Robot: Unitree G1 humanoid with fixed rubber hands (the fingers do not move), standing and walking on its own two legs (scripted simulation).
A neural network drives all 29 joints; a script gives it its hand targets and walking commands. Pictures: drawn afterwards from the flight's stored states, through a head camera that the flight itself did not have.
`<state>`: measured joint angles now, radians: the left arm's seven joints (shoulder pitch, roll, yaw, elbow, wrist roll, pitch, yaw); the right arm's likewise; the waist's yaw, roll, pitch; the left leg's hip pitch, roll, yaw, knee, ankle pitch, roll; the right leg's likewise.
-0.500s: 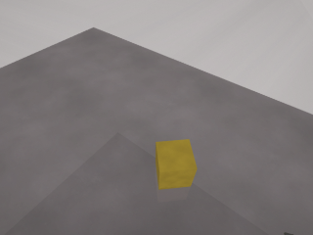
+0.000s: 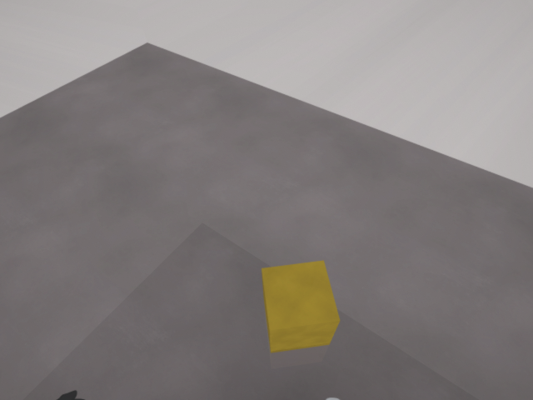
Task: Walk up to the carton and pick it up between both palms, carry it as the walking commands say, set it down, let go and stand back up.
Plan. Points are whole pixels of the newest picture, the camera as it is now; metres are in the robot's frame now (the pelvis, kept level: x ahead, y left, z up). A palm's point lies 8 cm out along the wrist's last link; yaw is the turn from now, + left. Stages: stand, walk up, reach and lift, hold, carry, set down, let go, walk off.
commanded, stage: walk up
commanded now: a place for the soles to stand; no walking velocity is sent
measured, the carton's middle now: (296, 307) +0.49 -0.08 -0.63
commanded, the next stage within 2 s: none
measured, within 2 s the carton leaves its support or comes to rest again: neither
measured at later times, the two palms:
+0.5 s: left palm out of the picture +0.12 +0.32 -0.08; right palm (487, 389) +0.16 -0.30 -0.07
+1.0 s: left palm out of the picture +0.15 +0.30 -0.08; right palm out of the picture +0.07 -0.39 -0.07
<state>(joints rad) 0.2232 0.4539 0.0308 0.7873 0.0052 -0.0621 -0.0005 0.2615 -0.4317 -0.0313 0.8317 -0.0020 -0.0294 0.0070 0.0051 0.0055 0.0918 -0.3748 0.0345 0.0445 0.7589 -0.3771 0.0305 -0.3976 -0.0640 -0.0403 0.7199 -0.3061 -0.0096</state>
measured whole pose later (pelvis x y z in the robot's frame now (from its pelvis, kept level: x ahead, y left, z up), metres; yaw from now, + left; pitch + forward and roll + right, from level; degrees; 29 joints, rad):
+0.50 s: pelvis +0.03 +0.01 +0.03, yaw +1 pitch -1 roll +0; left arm 0.04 0.39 -0.01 1.14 -0.01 -0.03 -0.01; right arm -0.01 -0.40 0.01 1.12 0.01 -0.02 0.01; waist 0.02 0.00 0.05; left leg -0.17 0.04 0.03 0.39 -0.20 -0.02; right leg -0.18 -0.05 -0.06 0.38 -0.18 0.02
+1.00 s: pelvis +0.04 -0.03 +0.02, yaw +0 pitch +0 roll +1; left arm 0.12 0.46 0.10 0.91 0.05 0.06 -0.08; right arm 0.24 -0.48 -0.08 1.01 -0.04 -0.05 -0.05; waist -0.03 -0.03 0.07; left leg -0.23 0.08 0.01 0.51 -0.27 -0.04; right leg -0.39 -0.06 0.02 0.74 -0.44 -0.01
